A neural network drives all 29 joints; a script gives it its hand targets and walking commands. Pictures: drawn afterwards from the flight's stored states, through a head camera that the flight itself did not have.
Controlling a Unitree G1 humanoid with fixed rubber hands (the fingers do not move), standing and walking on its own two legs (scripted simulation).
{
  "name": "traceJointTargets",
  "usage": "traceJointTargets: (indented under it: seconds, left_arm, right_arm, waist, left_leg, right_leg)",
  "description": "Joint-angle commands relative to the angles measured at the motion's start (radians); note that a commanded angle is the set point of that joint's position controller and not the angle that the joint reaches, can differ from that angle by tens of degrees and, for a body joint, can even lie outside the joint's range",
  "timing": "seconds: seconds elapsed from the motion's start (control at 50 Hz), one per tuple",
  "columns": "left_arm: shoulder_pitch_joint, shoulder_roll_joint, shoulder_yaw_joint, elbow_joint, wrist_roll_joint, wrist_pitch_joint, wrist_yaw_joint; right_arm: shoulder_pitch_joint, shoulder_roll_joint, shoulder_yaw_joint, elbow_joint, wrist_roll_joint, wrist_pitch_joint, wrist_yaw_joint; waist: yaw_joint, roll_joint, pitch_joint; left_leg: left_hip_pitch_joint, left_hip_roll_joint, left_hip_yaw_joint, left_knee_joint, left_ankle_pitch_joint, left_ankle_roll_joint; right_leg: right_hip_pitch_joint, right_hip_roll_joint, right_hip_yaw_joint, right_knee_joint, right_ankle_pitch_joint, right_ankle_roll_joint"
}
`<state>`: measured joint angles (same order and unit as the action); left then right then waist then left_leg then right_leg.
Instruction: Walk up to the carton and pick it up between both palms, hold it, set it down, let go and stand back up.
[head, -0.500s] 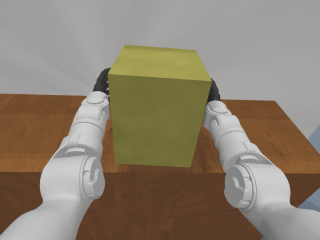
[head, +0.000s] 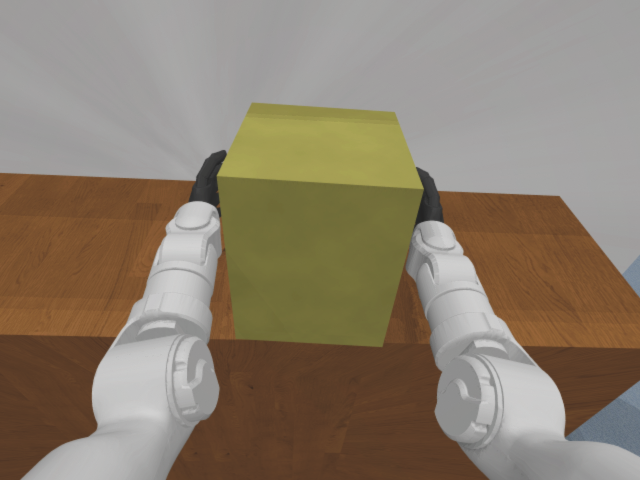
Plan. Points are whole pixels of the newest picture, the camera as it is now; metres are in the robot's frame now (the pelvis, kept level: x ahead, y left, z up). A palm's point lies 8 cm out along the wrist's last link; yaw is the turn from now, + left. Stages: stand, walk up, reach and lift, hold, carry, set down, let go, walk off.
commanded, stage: set down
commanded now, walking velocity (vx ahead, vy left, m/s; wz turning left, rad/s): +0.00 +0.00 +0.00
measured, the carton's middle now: (316, 223) +0.42 +0.00 +0.13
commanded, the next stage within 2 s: none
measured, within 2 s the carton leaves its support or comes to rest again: rests again in 0.26 s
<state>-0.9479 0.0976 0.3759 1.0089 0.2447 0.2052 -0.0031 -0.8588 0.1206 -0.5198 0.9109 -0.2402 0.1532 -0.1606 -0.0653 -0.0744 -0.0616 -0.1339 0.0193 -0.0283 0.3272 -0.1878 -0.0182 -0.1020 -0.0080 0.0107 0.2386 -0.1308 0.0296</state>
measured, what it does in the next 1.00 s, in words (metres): stands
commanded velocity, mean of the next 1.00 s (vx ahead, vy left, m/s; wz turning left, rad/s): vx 0.00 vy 0.00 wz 0.00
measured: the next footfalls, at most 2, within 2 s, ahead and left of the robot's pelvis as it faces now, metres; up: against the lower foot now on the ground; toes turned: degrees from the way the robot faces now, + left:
none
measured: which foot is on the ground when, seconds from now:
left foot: down 0.00-1.00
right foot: down 0.00-1.00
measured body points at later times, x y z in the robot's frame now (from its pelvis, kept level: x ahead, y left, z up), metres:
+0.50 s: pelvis +0.00 +0.00 +0.00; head -0.01 +0.04 +0.45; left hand +0.44 +0.15 +0.15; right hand +0.40 -0.14 +0.14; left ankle -0.01 +0.12 -0.75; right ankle +0.00 -0.14 -0.75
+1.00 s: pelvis +0.00 +0.00 +0.00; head -0.01 +0.04 +0.45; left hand +0.44 +0.15 +0.14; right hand +0.40 -0.14 +0.13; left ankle -0.01 +0.12 -0.75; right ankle +0.00 -0.14 -0.75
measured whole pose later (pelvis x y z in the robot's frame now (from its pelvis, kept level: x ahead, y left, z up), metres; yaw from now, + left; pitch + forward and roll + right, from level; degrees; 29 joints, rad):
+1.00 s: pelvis +0.00 +0.00 +0.00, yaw +0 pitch -4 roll +0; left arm -0.91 0.02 0.53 0.89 0.39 0.15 -0.11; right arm -0.79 0.20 -0.66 0.78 -0.42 -0.01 -0.08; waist -0.04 -0.09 0.04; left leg -0.05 0.01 -0.02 0.28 -0.17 -0.01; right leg -0.05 -0.02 0.01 0.25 -0.14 0.03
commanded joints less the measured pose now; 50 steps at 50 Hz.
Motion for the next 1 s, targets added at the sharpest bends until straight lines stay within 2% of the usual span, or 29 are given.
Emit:
traceJointTargets:
  seconds: [0.0, 0.04, 0.08, 0.12, 0.14, 0.18, 0.2, 0.22, 0.24, 0.26, 0.28, 0.32, 0.36, 0.42, 0.44, 0.46, 0.5, 0.56, 0.62, 0.66, 0.7, 0.72, 0.74, 0.76, 0.88, 0.9, 0.92, 0.94, 0.98]
  left_arm:
    - [-0.768, -0.601, -0.235, -0.143, -0.039, -0.064, -0.159]
    - [-0.737, -0.585, -0.252, -0.163, -0.042, -0.068, -0.160]
    - [-0.742, -0.568, -0.231, -0.146, -0.035, -0.057, -0.162]
    - [-0.737, -0.565, -0.242, -0.161, -0.043, -0.061, -0.165]
    - [-0.739, -0.533, -0.195, -0.145, -0.019, -0.055, -0.172]
    - [-0.695, -0.598, -0.240, -0.153, -0.011, -0.061, -0.172]
    - [-0.687, -0.575, -0.222, -0.156, -0.004, -0.058, -0.171]
    - [-0.697, -0.554, -0.199, -0.149, -0.003, -0.060, -0.175]
    - [-0.688, -0.570, -0.198, -0.149, -0.001, -0.063, -0.176]
    - [-0.691, -0.575, -0.216, -0.154, 0.007, -0.065, -0.174]
    - [-0.673, -0.580, -0.221, -0.150, 0.004, -0.060, -0.176]
    - [-0.705, -0.563, -0.196, -0.152, 0.010, -0.066, -0.184]
    - [-0.684, -0.549, -0.202, -0.155, 0.010, -0.074, -0.182]
    - [-0.634, -0.538, -0.162, -0.137, 0.028, -0.060, -0.207]
    - [-0.630, -0.541, -0.169, -0.136, 0.028, -0.062, -0.210]
    - [-0.600, -0.517, -0.148, -0.124, 0.054, -0.061, -0.210]
    - [-0.611, -0.561, -0.191, -0.166, 0.038, -0.074, -0.197]
    - [-0.568, -0.533, -0.137, -0.123, 0.072, -0.069, -0.210]
    - [-0.558, -0.504, -0.124, -0.126, 0.068, -0.066, -0.216]
    - [-0.550, -0.512, -0.138, -0.134, 0.070, -0.066, -0.217]
    - [-0.553, -0.480, -0.131, -0.143, 0.100, -0.067, -0.207]
    - [-0.530, -0.525, -0.123, -0.137, 0.112, -0.063, -0.212]
    - [-0.547, -0.477, -0.108, -0.124, 0.101, -0.053, -0.212]
    - [-0.527, -0.525, -0.107, -0.127, 0.102, -0.057, -0.224]
    - [-0.538, -0.454, -0.073, -0.111, 0.115, -0.071, -0.214]
    - [-0.530, -0.445, -0.051, -0.103, 0.139, -0.079, -0.215]
    - [-0.525, -0.503, -0.075, -0.131, 0.126, -0.078, -0.215]
    - [-0.480, -0.453, -0.040, -0.096, 0.150, -0.075, -0.212]
    - [-0.495, -0.491, -0.082, -0.186, 0.141, -0.088, -0.199]
  right_arm:
    - [-0.913, 0.486, 0.306, -0.249, 0.032, -0.127, 0.161]
    - [-0.840, 0.488, 0.313, -0.206, 0.032, -0.131, 0.167]
    - [-0.835, 0.487, 0.339, -0.206, 0.038, -0.121, 0.170]
    - [-0.798, 0.465, 0.300, -0.163, 0.026, -0.120, 0.169]
    - [-0.802, 0.460, 0.291, -0.175, 0.019, -0.117, 0.171]
    - [-0.799, 0.459, 0.299, -0.209, 0.007, -0.141, 0.170]
    - [-0.786, 0.469, 0.301, -0.183, 0.016, -0.138, 0.173]
    - [-0.802, 0.485, 0.308, -0.214, 0.009, -0.136, 0.178]
    - [-0.778, 0.468, 0.285, -0.197, -0.007, -0.132, 0.180]
    - [-0.790, 0.463, 0.296, -0.211, -0.004, -0.139, 0.183]
    - [-0.762, 0.443, 0.265, -0.189, -0.022, -0.144, 0.179]
    - [-0.763, 0.467, 0.269, -0.192, -0.044, -0.141, 0.181]
    - [-0.755, 0.475, 0.269, -0.181, -0.029, -0.141, 0.182]
    - [-0.717, 0.456, 0.255, -0.196, -0.064, -0.140, 0.178]
    - [-0.687, 0.436, 0.241, -0.181, -0.068, -0.147, 0.181]
    - [-0.698, 0.458, 0.236, -0.201, -0.062, -0.150, 0.185]
    - [-0.664, 0.475, 0.256, -0.189, -0.063, -0.170, 0.192]
    - [-0.665, 0.450, 0.247, -0.206, -0.094, -0.177, 0.194]
    - [-0.607, 0.452, 0.218, -0.168, -0.109, -0.168, 0.189]
    - [-0.593, 0.425, 0.194, -0.187, -0.128, -0.172, 0.191]
    - [-0.559, 0.404, 0.206, -0.161, -0.107, -0.178, 0.202]
    - [-0.582, 0.435, 0.232, -0.197, -0.121, -0.186, 0.200]
    - [-0.541, 0.391, 0.177, -0.151, -0.138, -0.177, 0.192]
    - [-0.557, 0.432, 0.192, -0.189, -0.141, -0.186, 0.194]
    - [-0.529, 0.371, 0.142, -0.179, -0.174, -0.195, 0.200]
    - [-0.506, 0.377, 0.150, -0.179, -0.178, -0.193, 0.199]
    - [-0.509, 0.393, 0.110, -0.187, -0.194, -0.199, 0.199]
    - [-0.493, 0.369, 0.141, -0.180, -0.196, -0.201, 0.199]
    - [-0.463, 0.385, 0.115, -0.167, -0.198, -0.213, 0.197]
  waist:
    - [-0.007, 0.148, -0.604]
    - [-0.017, 0.168, -0.591]
    - [0.008, 0.146, -0.534]
    - [-0.026, 0.148, -0.525]
    - [-0.003, 0.151, -0.498]
    - [-0.022, 0.169, -0.536]
    - [-0.004, 0.173, -0.529]
    - [0.013, 0.121, -0.539]
    - [-0.008, 0.133, -0.512]
    - [0.006, 0.178, -0.502]
    - [-0.026, 0.188, -0.492]
    - [-0.015, 0.135, -0.502]
    - [-0.012, 0.167, -0.473]
    - [-0.019, 0.098, -0.409]
    - [-0.029, 0.105, -0.395]
    - [-0.004, 0.119, -0.402]
    - [-0.016, 0.153, -0.472]
    - [0.013, 0.123, -0.367]
    - [-0.008, 0.085, -0.345]
    - [-0.036, 0.117, -0.331]
    - [0.002, 0.154, -0.341]
    - [0.020, 0.121, -0.340]
    - [-0.020, 0.138, -0.276]
    - [-0.013, 0.104, -0.281]
    - [-0.001, 0.087, -0.284]
    - [0.017, 0.097, -0.258]
    - [-0.020, 0.111, -0.268]
    - [0.014, 0.106, -0.267]
    - [-0.007, 0.146, -0.305]
  left_leg:
    - [0.170, -0.052, 0.105, 0.034, 0.477, -0.094]
    - [0.172, -0.051, 0.110, 0.032, 0.494, -0.099]
    - [0.161, -0.051, 0.108, 0.028, 0.465, -0.087]
    - [0.180, -0.044, 0.108, 0.020, 0.470, -0.094]
    - [0.142, -0.047, 0.106, 0.004, 0.407, -0.090]
    - [0.200, -0.043, 0.108, 0.026, 0.470, -0.100]
    - [0.217, -0.044, 0.119, 0.021, 0.477, -0.093]
    - [0.164, -0.048, 0.117, 0.018, 0.429, -0.079]
    - [0.172, -0.044, 0.113, 0.008, 0.428, -0.078]
    - [0.165, -0.043, 0.116, 0.006, 0.418, -0.090]
    - [0.181, -0.038, 0.109, 0.008, 0.452, -0.096]
    - [0.155, -0.052, 0.130, -0.010, 0.341, -0.067]
    - [0.142, -0.051, 0.127, -0.008, 0.396, -0.082]
    - [0.136, -0.052, 0.138, -0.024, 0.355, -0.066]
    - [0.127, -0.043, 0.123, -0.032, 0.330, -0.070]
    - [0.120, -0.049, 0.132, -0.034, 0.310, -0.063]
    - [0.173, -0.043, 0.129, -0.006, 0.412, -0.077]
    - [0.147, -0.044, 0.145, -0.028, 0.360, -0.072]
    - [0.098, -0.058, 0.155, -0.050, 0.271, -0.053]
    - [0.139, -0.048, 0.152, -0.046, 0.304, -0.070]
    - [0.155, -0.049, 0.153, -0.045, 0.314, -0.070]
    - [0.150, -0.042, 0.156, -0.038, 0.336, -0.068]
    - [0.146, -0.044, 0.155, -0.047, 0.301, -0.067]
    - [0.135, -0.050, 0.159, -0.057, 0.246, -0.056]
    - [0.132, -0.051, 0.170, -0.064, 0.243, -0.047]
    - [0.122, -0.056, 0.169, -0.071, 0.231, -0.036]
    - [0.159, -0.044, 0.161, -0.062, 0.267, -0.045]
    - [0.130, -0.052, 0.172, -0.062, 0.248, -0.043]
    - [0.170, -0.049, 0.172, -0.054, 0.312, -0.058]
  right_leg:
    - [0.250, 0.054, -0.099, 0.056, 0.390, 0.030]
    - [0.237, 0.057, -0.100, 0.061, 0.379, 0.030]
    - [0.247, 0.057, -0.089, 0.051, 0.367, 0.025]
    - [0.226, 0.053, -0.097, 0.041, 0.340, 0.027]
    - [0.244, 0.049, -0.094, 0.045, 0.314, 0.029]
    - [0.208, 0.056, -0.110, 0.049, 0.341, 0.027]
    - [0.193, 0.056, -0.107, 0.038, 0.331, 0.025]
    - [0.248, 0.047, -0.094, 0.036, 0.331, 0.026]
    - [0.231, 0.053, -0.098, 0.041, 0.320, 0.028]
    - [0.223, 0.048, -0.106, 0.044, 0.311, 0.026]
    - [0.198, 0.054, -0.116, 0.046, 0.305, 0.023]
    - [0.238, 0.040, -0.105, 0.036, 0.302, 0.033]
    - [0.251, 0.047, -0.103, 0.054, 0.342, 0.035]
    - [0.264, 0.043, -0.107, 0.044, 0.326, 0.041]
    - [0.247, 0.043, -0.121, 0.038, 0.266, 0.036]
    - [0.263, 0.041, -0.106, 0.035, 0.260, 0.042]
    - [0.215, 0.046, -0.125, 0.048, 0.308, 0.034]
    - [0.228, 0.045, -0.125, 0.035, 0.254, 0.039]
    - [0.271, 0.039, -0.112, 0.037, 0.233, 0.046]
    - [0.230, 0.047, -0.134, 0.035, 0.238, 0.037]
    - [0.205, 0.039, -0.130, 0.039, 0.209, 0.039]
    - [0.200, 0.048, -0.144, 0.033, 0.212, 0.043]
    - [0.190, 0.044, -0.139, 0.026, 0.198, 0.036]
    - [0.192, 0.038, -0.145, 0.012, 0.165, 0.037]
    - [0.208, 0.037, -0.132, 0.012, 0.174, 0.044]
    - [0.224, 0.028, -0.120, 0.020, 0.185, 0.048]
    - [0.172, 0.039, -0.135, 0.022, 0.164, 0.044]
    - [0.217, 0.039, -0.133, 0.022, 0.173, 0.041]
    - [0.179, 0.041, -0.137, 0.029, 0.189, 0.041]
